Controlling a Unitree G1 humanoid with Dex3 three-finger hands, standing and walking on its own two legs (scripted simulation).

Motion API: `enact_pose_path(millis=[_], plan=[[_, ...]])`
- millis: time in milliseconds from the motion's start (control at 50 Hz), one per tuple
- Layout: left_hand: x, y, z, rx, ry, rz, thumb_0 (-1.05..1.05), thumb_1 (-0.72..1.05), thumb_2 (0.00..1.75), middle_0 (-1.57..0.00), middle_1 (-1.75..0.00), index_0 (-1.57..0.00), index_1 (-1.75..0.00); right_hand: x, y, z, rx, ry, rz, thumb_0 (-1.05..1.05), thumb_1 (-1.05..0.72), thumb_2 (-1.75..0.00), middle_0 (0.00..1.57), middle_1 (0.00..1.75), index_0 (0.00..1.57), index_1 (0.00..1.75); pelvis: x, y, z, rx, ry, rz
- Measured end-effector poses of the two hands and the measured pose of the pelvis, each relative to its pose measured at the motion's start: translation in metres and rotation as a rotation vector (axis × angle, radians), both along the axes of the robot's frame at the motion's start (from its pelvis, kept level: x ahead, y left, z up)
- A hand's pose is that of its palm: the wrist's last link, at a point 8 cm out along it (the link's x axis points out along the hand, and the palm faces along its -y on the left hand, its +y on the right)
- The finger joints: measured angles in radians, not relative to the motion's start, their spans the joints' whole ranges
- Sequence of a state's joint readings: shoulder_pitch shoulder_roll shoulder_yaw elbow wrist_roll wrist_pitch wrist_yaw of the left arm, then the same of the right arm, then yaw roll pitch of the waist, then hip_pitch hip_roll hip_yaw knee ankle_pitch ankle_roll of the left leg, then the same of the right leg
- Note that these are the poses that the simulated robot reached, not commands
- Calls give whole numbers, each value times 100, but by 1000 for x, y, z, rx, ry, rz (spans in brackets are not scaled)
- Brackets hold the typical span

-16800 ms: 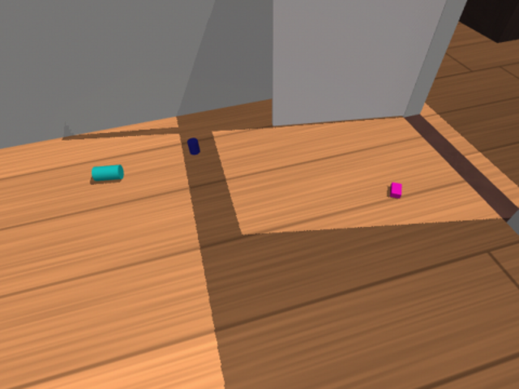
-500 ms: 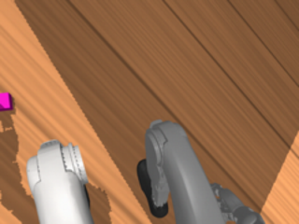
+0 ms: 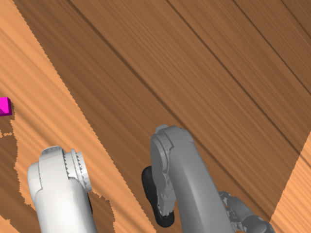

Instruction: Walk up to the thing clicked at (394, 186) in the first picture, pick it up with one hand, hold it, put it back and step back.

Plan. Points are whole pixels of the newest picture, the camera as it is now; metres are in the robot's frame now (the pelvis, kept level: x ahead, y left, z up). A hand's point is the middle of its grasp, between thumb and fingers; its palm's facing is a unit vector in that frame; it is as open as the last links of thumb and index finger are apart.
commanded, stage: rise first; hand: left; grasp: from above
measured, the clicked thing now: out of the picture +0.45 +0.36 -0.30
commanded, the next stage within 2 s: none
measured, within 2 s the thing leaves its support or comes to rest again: neither
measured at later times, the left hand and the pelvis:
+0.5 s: hand out of the picture +0.42 +0.40 -0.16, palm faces -0.45 -0.07 -0.89, open 12.8 cm; pelvis +0.00 +0.00 +0.00, yaw +0 degrees
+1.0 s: hand out of the picture +0.41 +0.40 -0.16, palm faces -0.45 -0.08 -0.89, open 12.8 cm; pelvis +0.00 +0.00 +0.00, yaw +0 degrees
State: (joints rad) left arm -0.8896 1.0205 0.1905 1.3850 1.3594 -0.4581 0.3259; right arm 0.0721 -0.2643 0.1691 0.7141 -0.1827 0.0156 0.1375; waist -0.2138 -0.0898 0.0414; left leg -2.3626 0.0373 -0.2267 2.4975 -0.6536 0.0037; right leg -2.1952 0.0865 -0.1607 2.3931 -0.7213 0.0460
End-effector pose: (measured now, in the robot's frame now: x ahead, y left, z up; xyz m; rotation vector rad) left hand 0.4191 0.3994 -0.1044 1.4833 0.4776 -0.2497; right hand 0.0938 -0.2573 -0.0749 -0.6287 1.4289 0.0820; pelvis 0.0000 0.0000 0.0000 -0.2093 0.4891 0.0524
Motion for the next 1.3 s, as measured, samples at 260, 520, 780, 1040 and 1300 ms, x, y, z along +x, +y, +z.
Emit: enact_pose_path(millis=[260,520,780,1040,1300], plan=[[-2,-2,-2,-6,18,-10,0,-28,82,-33,-74,-32,-75,0,1,-1,4,5,8,0,-91,-90,20,30,20,29,-1,0,0,1,-1,-1],[3,1,3,11,4,-6,0,-29,83,-33,-73,-31,-75,-1,0,0,-1,-2,0,0,-91,-90,20,30,20,29,0,0,0,0,4,1],[-2,-3,-2,-10,16,-15,0,-29,82,-34,-72,-32,-74,-4,1,1,2,6,7,0,-91,-90,20,30,20,29,-1,0,1,0,-3,0],[1,-1,0,2,10,-7,0,-29,83,-34,-71,-32,-73,-3,1,1,0,-11,7,0,-91,-90,20,30,20,29,-2,0,-1,-2,-3,-2],[2,0,-4,-3,9,-11,0,-27,81,-35,-69,-34,-71,-4,1,1,-3,2,13,0,-91,-90,20,30,20,29,-1,0,-1,-2,-4,-2]])
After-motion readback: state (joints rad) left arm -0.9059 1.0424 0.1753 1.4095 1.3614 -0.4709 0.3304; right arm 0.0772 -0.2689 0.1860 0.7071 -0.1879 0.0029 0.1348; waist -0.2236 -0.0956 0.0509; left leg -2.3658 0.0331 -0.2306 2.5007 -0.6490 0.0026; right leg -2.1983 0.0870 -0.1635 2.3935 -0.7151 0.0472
